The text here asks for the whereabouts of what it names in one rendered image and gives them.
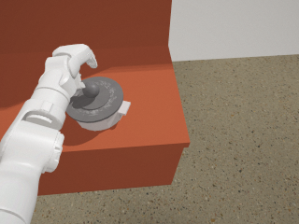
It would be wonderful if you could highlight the robot left forearm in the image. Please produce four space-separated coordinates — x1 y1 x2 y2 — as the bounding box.
0 50 80 162

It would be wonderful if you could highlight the table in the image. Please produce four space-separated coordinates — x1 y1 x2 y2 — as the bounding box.
0 0 191 196

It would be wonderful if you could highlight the left robot upper arm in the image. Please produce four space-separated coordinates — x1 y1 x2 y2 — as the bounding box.
0 120 64 224

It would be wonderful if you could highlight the knob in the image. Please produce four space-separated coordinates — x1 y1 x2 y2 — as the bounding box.
82 81 100 98

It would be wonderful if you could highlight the pot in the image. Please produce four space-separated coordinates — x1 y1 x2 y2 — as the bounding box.
78 101 131 131

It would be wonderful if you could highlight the lid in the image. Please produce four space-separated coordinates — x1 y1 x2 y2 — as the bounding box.
65 77 123 123

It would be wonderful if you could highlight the left robot hand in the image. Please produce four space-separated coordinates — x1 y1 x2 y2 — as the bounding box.
52 44 98 90

